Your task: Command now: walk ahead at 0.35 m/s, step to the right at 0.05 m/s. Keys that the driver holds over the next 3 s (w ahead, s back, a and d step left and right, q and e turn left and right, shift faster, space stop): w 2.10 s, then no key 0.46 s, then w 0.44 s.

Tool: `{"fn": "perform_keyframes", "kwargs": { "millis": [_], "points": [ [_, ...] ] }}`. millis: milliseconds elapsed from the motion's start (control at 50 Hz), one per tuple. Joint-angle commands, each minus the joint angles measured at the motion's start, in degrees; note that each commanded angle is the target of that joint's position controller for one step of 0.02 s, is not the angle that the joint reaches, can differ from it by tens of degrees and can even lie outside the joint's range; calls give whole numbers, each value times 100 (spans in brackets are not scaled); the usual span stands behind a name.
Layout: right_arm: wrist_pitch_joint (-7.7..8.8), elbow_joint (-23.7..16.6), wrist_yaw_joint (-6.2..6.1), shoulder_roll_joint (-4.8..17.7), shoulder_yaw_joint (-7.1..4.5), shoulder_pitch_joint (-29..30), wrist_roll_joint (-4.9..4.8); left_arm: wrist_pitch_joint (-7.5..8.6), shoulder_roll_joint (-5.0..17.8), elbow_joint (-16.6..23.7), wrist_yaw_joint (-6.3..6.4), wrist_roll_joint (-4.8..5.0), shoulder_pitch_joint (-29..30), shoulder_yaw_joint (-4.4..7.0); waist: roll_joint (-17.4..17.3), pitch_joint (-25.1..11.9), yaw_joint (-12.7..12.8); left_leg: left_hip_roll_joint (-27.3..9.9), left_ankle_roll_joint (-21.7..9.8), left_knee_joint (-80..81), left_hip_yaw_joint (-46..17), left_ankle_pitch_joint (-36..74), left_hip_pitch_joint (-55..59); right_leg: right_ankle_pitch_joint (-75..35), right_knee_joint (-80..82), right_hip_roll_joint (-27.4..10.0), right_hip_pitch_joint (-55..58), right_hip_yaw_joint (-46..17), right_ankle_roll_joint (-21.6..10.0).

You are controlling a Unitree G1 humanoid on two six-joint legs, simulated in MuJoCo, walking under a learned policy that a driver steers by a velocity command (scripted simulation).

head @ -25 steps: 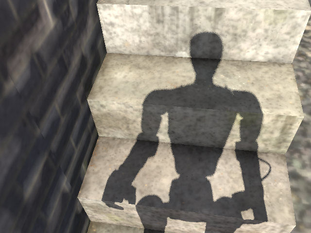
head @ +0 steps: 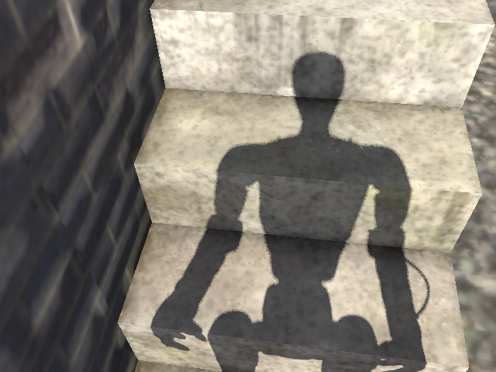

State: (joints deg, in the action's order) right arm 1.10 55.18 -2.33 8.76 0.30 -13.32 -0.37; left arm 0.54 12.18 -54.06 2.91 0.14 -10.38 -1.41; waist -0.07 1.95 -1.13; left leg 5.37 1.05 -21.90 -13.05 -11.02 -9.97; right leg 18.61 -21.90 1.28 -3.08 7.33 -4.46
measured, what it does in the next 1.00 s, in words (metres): stands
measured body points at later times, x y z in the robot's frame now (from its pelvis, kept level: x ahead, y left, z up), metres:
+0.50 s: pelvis -0.01 +0.00 +0.00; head +0.00 +0.00 +0.45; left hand +0.04 +0.26 -0.14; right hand +0.06 -0.22 -0.14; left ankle +0.01 +0.14 -0.74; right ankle -0.07 -0.05 -0.74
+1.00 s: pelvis +0.00 +0.00 +0.00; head +0.01 -0.02 +0.45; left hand +0.07 +0.25 -0.13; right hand +0.04 -0.22 -0.16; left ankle +0.01 +0.14 -0.74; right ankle -0.07 -0.05 -0.74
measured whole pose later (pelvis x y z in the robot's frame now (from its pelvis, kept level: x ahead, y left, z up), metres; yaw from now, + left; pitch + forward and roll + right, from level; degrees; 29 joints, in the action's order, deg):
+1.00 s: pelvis +0.00 +0.00 +0.00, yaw -1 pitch -1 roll +1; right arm 1.4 58.3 -2.6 9.1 1.2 -13.3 -0.7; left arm 0.8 12.0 -57.5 3.1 0.5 -11.9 -1.4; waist -0.7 1.8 -0.8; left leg 4.0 1.2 -20.0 -11.2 -10.0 -9.0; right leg 17.0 -19.1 1.7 -1.6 7.1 -4.4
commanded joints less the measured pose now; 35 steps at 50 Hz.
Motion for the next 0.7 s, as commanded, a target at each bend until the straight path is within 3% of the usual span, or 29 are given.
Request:
{"fn": "perform_keyframes", "kwargs": {
  "millis": [20, 80, 160, 300, 340, 500, 520, 540, 580, 620, 640, 680, 700],
  "points": [
    [24, -339, -116, 449, -64, 10, 149, 39, 629, 169, 42, -51, -42, 132, 448, -52, 55, -619, -404, 45, -162, 1667, -648, -2762, 227, -852, 593, -438, 81],
    [-9, -342, -176, 502, -73, -109, 147, 22, 603, 113, 48, -42, -82, 134, 152, -310, 5, -635, -385, -15, -159, 1742, -445, -2688, 227, -843, 633, -419, 65],
    [55, -319, -179, 421, -58, -125, 107, -53, 695, 23, 79, -41, -80, 158, -126, -273, 20, -682, -330, 162, -258, 1823, -417, -2504, 384, -856, 687, -516, 11],
    [49, -338, -166, 435, -58, -67, 103, -55, 674, -103, 49, -52, -95, 156, -140, -179, 36, -720, -325, 388, -293, 1514, -419, -2001, 589, -841, 617, -570, 11],
    [93, -381, -120, 442, -48, 43, 139, -52, 729, -212, 30, -18, -212, 187, -305, -175, 43, -759, -269, 543, -398, 1264, -451, -1502, 620, -772, 645, -543, 44],
    [88, -329, -118, 426, -52, 22, 118, -7, 678, -299, 30, -23, -195, 176, -59, -60, 2, -722, -286, 582, -302, 895, -609, -1706, 688, -826, 631, -605, 23],
    [139, -365, -109, 463, -18, -33, 172, -24, 669, -291, 44, -81, -282, 167, -86, -232, 69, -717, -282, 610, -279, 629, -574, -1454, 727, -807, 741, -574, 56],
    [121, -387, -90, 496, -13, 58, 203, -23, 616, -277, 23, -94, -308, 153, -201, -140, 109, -650, -297, 558, -213, 559, -609, -1186, 680, -771, 647, -516, 106],
    [109, -453, -77, 462, 10, 124, 208, -17, 630, -281, 19, -91, -331, 135, -52, 26, 112, -655, -313, 535, -189, 503, -730, -1160, 722, -773, 507, -545, 107],
    [113, -465, -73, 446, 32, 48, 194, -3, 640, -280, 29, -65, -345, 122, 17, 59, 75, -663, -321, 507, -154, 505, -743, -1349, 723, -807, 485, -586, 90],
    [133, -276, 29, 413, 36, -131, 37, 5, 689, -266, 8, -10, -429, 145, -390, -6, 37, -501, -283, 611, 16, 226, -824, -924, 682, -876, 609, -734, 89],
    [158, -276, 77, 352, 58, -53, 44, 22, 752, -239, 1, -12, -435, 156, -123, 160, 67, -487, -294, 545, 87, 336, -918, -934, 746, -923, 515, -787, 91],
    [114, -222, 66, 301, 40, 36, 10, 64, 723, -265, -1, 33, -369, 145, 66, 315, 7, -504, -300, 507, 55, 535, -952, -1474, 730, -975, 416, -835, 87]
  ]
}}
Next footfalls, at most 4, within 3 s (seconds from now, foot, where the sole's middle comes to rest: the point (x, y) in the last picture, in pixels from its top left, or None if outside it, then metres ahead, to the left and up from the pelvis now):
none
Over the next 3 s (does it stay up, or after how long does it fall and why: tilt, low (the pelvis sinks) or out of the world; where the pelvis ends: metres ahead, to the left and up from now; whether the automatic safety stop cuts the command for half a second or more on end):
stays up -0.01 0.00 0.00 its command is cut before an obstacle from the start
